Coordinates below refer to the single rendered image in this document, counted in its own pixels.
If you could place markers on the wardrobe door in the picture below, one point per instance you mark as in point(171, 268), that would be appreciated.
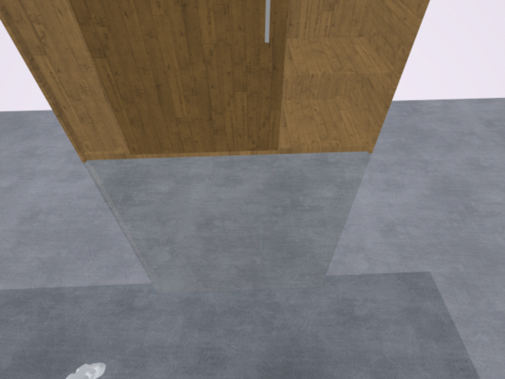
point(186, 76)
point(66, 64)

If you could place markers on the left robot hand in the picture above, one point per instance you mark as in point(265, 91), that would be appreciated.
point(87, 371)

